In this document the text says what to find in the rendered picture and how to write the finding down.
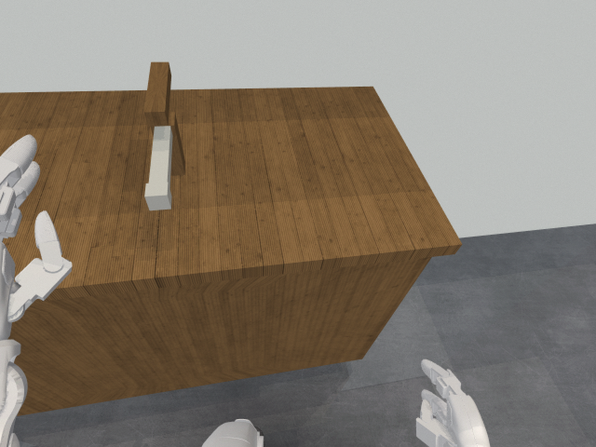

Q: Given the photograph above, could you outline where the robot right hand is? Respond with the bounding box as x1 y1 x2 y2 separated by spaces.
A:
416 359 490 447

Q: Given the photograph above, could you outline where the left robot shin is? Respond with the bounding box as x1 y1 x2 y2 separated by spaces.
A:
235 419 256 429

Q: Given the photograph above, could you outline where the robot left thigh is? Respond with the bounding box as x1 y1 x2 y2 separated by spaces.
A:
202 422 264 447

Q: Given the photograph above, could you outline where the robot left hand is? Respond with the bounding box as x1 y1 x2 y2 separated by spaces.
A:
0 134 72 340

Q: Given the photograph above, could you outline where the counter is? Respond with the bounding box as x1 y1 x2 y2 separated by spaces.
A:
0 62 463 416

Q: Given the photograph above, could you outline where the robot left forearm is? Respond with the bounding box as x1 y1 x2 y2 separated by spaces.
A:
0 339 28 447

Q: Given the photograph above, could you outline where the tap lever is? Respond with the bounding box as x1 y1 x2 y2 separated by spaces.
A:
144 126 172 210

